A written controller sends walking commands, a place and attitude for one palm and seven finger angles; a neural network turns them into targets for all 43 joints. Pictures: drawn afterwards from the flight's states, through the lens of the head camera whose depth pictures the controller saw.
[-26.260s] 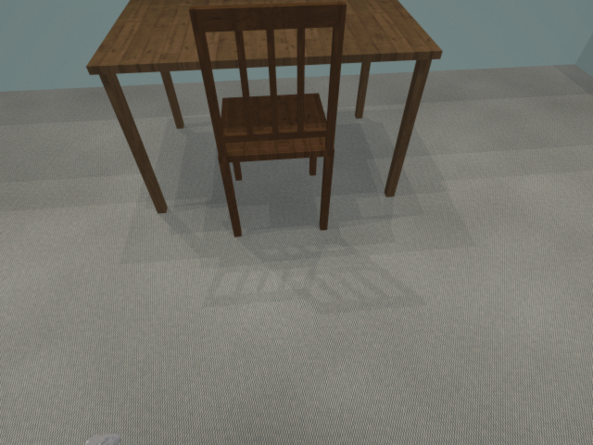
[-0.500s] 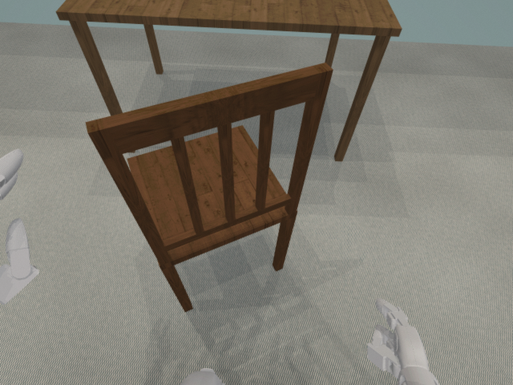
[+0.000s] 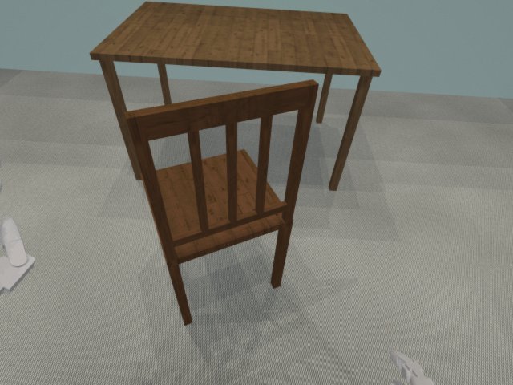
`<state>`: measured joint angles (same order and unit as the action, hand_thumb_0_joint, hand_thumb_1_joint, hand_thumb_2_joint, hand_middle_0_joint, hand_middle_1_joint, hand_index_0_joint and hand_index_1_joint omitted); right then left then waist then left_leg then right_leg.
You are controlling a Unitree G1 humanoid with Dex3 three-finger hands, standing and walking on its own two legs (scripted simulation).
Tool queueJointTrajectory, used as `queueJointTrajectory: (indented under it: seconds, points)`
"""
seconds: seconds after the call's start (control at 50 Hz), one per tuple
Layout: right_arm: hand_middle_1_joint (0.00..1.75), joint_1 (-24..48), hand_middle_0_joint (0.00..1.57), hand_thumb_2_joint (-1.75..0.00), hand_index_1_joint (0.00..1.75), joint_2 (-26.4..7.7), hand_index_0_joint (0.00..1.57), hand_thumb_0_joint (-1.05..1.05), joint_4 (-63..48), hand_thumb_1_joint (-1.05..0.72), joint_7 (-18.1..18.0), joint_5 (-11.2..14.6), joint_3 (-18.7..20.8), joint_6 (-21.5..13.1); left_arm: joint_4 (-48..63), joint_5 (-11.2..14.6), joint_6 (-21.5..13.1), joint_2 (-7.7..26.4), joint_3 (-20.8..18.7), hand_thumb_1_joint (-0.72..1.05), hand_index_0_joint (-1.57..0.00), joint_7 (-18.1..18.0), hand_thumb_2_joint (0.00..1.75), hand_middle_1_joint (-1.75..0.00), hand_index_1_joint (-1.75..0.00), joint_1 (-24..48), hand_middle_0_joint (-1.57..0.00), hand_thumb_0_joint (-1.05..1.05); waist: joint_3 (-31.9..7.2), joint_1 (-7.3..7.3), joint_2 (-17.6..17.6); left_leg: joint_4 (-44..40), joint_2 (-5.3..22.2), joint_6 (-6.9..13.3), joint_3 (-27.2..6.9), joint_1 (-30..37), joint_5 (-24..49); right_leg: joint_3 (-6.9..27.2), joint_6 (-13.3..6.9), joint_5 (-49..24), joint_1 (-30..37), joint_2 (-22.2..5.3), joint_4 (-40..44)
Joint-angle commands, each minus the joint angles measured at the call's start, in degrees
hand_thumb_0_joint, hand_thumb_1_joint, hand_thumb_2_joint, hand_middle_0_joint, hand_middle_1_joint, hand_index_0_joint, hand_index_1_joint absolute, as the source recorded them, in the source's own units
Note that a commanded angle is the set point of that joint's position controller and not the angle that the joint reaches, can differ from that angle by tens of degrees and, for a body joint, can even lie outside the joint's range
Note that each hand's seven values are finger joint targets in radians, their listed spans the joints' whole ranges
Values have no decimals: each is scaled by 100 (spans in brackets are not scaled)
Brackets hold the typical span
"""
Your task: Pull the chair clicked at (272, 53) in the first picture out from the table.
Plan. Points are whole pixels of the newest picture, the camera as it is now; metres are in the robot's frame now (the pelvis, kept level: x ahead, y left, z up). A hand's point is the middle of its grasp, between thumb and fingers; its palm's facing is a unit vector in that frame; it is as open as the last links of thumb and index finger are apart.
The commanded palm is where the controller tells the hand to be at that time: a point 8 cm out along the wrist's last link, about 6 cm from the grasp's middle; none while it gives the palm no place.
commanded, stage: stop stepping back and stand still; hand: left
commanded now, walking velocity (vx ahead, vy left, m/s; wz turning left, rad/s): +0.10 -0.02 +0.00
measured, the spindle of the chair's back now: (232, 177) +0.62 +0.08 -0.06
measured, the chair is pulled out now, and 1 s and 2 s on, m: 0.55 0.55 0.55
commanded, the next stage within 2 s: let the arm hang, fingers relaxed in 0.54 s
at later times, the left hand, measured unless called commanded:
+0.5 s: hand (67, 263) +0.22 +0.23 +0.16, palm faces +0.37 -0.80 -0.47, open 7.4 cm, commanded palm +0.15 +0.27 +0.19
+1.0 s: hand out of the picture +0.03 +0.18 -0.16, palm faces +0.09 -0.98 -0.17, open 6.8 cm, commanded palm none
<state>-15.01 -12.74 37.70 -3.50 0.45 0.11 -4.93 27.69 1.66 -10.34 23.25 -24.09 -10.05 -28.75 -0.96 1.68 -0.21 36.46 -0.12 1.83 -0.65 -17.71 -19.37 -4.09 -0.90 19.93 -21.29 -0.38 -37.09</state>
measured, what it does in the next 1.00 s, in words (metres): steps on the spot: right foot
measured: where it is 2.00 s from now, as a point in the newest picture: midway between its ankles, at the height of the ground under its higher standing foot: outside the picture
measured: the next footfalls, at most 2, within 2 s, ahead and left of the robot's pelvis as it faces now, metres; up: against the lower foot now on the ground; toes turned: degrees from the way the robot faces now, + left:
right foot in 0.18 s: +0.02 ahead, -0.12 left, +0.00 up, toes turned -4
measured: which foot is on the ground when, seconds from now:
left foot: down 0.00-1.00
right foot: up 0.00-0.16, down 0.18-1.00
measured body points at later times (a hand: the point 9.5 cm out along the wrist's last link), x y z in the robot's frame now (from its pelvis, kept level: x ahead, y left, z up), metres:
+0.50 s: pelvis +0.01 -0.02 +0.01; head +0.02 -0.02 +0.46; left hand +0.19 +0.27 +0.19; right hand +0.16 -0.28 -0.07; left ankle +0.02 +0.10 -0.72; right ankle -0.02 -0.11 -0.72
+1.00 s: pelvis +0.00 +0.00 +0.01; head +0.03 +0.02 +0.46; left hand +0.03 +0.23 -0.15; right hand +0.04 -0.24 -0.13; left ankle +0.02 +0.10 -0.73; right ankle -0.02 -0.11 -0.72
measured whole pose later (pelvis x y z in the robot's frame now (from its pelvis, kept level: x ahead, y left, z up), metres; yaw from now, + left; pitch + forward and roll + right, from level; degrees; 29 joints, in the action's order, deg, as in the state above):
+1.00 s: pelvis +0.00 +0.00 +0.01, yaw +2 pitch +0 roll -1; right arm -16.1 -9.2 53.3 -1.4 -1.1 -0.1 1.1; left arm -51.1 -0.3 2.7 10.6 -2.0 -1.5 -16.2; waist 4.4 0.0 -2.7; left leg 29.4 -1.6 1.2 -2.7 -15.9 -13.3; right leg -6.2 -0.7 16.5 -10.4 -0.8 -27.1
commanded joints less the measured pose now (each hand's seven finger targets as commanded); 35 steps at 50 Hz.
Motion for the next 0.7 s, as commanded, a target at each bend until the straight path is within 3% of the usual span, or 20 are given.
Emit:
queueJointTrajectory:
  seconds: [0.0, 0.02, 0.04, 0.06, 0.1, 0.14, 0.18, 0.2, 0.22, 0.24, 0.26, 0.32, 0.36, 0.42, 0.48, 0.52, 0.6, 0.62, 0.64, 0.68]
  points:
    - [30, 740, 20, -90, 30, -557, 20, 0, -1095, -90, 27, 21, 314, -472, 977, -93, -256, 1098, -698, 90, -20, 28, 90, -30, -30, 7, -20, 0, 578, -101, 1723, -3309, 1597, 761, -2585, -1685, -3162, 493, 175, 345, 172, 138, -2880]
    - [30, 757, 20, -90, 30, -462, 20, 0, -1133, -90, 81, 84, 334, -536, 1157, -119, -312, 1274, -787, 90, -20, 55, 90, -30, -30, 143, -20, 0, 578, -192, 1337, -3054, 1521, 801, -2242, -1664, -2719, 521, 166, 190, 177, -7, -2739]
    - [30, 805, 20, -90, 30, -461, 20, 0, -1046, -90, 99, 70, 305, -575, 1152, -122, -369, 1162, -711, 90, -20, 26, 90, -30, -30, 39, -20, 0, 558, -197, 883, -2722, 1328, 713, -1766, -1388, -2076, 422, 140, 271, 221, -108, -1888]
    - [30, 731, 20, -90, 30, -542, 20, 0, -982, -90, 106, 52, 301, -591, 1226, -80, -404, 1103, -672, 90, -20, 14, 90, -30, -30, -152, -20, 0, 427, -209, 809, -2496, 1176, 601, -1447, -1045, -1619, 214, 124, 400, 408, -94, -868]
    - [30, 623, 20, -90, 30, -574, 20, 0, -894, -90, 77, 7, 238, -613, 1368, -38, -417, 1110, -687, 90, -20, 4, 90, -30, -30, -219, -20, 0, 146, -171, 1145, -2231, 1005, 400, -1196, -682, -1355, -57, 71, 348, 1127, 61, 795]
    - [30, 584, 20, -90, 30, -553, 20, 0, -800, -90, 47, -32, 235, -615, 1253, -40, -488, 1161, -751, 90, -20, -1, 90, -30, -30, -51, -20, 0, -88, -101, 1012, -1620, 647, 212, -806, -772, -1073, 91, -45, -178, 1932, -44, 1831]
    - [30, 458, 20, -90, 30, -554, 20, 0, -724, -90, 36, -38, 313, -641, 1038, -35, -536, 1257, -848, 90, -20, -27, 90, -30, -30, 254, -20, 0, -259, -10, 121, -590, 232, 20, -262, -601, -685, 1160, -406, -22, 1615, -703, 2105]
    - [30, 389, 20, -90, 30, -660, 20, 0, -783, -90, 65, 30, 433, -599, 892, -6, -458, 1148, -701, 90, -20, -5, 90, -30, -30, 143, -20, 0, -171, -27, -973, 234, 35, -61, -128, -551, -213, 2267, -638, 259, 1248, -1229, 2431]
    - [30, 468, 20, -90, 30, -681, 20, 0, -783, -90, 90, 76, 447, -561, 801, 61, -407, 1114, -668, 90, -20, -19, 90, -30, -30, 91, -20, 0, -71, -42, -1027, 722, 43, -104, -128, -527, 1, 2586, -881, 37, 1033, -1580, 2562]
    - [30, 495, 20, -90, 30, -579, 20, 0, -760, -90, 120, 43, 350, -515, 693, 77, -390, 1005, -598, 90, -20, -38, 90, -30, -30, 108, -20, 0, -19, 24, -703, 559, 111, -103, -143, -468, 174, 2282, -923, -457, 1094, -1647, 2389]
    - [30, 548, 20, -90, 30, -542, 20, 0, -736, -90, 132, 27, 301, -474, 633, 66, -401, 1099, -675, 90, -20, -58, 90, -30, -30, 135, -20, 0, -38, 40, -543, 15, 182, -82, -118, -324, 262, 1787, -766, -942, 1210, -1516, 2126]
    - [30, 768, 20, -90, 30, -563, 20, 0, -844, -90, 51, 57, 293, -464, 627, 83, -432, 1066, -618, 90, -20, -42, 90, -30, -30, 18, -20, 0, -4, -83, -218, -1275, 370, 39, -248, 454, 1214, 945, -202, -1433, 1193, -799, 1668]
    - [30, 806, 20, -90, 30, -687, 20, 0, -957, -90, 42, 82, 379, -423, 791, 105, -420, 992, -530, 90, -20, 7, 90, -30, -30, -106, -20, 0, -141, -155, -108, -1223, 567, 63, -333, 702, 1873, 922, -59, -1780, 1306, -589, 1588]
    - [30, 813, 20, -90, 30, -597, 20, 0, -977, -90, 48, 86, 328, -332, 1082, 75, -425, 1211, -743, 90, -20, 1, 90, -30, -30, -220, -20, 0, -309, -105, 463, -1115, 554, 49, -350, 616, 2385, 783, -36, -2585, 1749, -568, 1427]
    - [30, 817, 20, -90, 30, -596, 20, 0, -1090, -90, 56, 102, 345, -290, 1169, 111, -439, 1173, -763, 90, -20, -14, 90, -30, -30, -432, -20, 0, -386, -117, 281, -1085, 537, 5, -327, 655, 2494, 766, -55, -2740, 1864, -555, 1435]
    - [30, 788, 20, -90, 30, -598, 20, 0, -1097, -90, 47, 119, 359, -260, 1235, 138, -440, 1210, -807, 90, -20, -16, 90, -30, -30, -520, -20, 0, -384, -116, 487, -1165, 552, -7, -354, 686, 2395, 751, -59, -2578, 1818, -535, 1477]
    - [30, 780, 20, -90, 30, -626, 20, 0, -1165, -90, 30, 95, 344, -206, 1112, 146, -419, 1154, -806, 90, -20, -31, 90, -30, -30, -567, -20, 0, -440, -102, 451, -1243, 589, -15, -416, 651, 2314, 717, -48, -2466, 1862, -486, 1477]
    - [30, 890, 20, -90, 30, -765, 20, 0, -103, -90, 515, 173, 415, -565, -3151, -342, 249, -365, 2062, 90, -20, 711, 90, -30, -30, -3, -20, 0, 30, 210, 59, -570, 573, -117, -312, 684, 3184, 123, -72, -2755, 730, -555, 793]
    - [30, 247, 20, -90, 30, -759, 20, 0, 138, -90, 494, -25, 426, -177, -3438, -407, 818, -610, 1754, 90, -20, 889, 90, -30, -30, 102, -20, 0, -276, 26, -104, -632, 626, -45, -362, 441, 3043, 300, -5, -2349, 770, -597, 776]
    - [30, 320, 20, -90, 30, -576, 20, 0, 9, -90, 416, -109, 297, 77, -3933, -366, 990, -714, 1901, 90, -20, 951, 90, -30, -30, 432, -20, 0, -311, -102, -243, -718, 656, 136, -653, 76, 2094, 362, -40, -1533, 718, -583, 784]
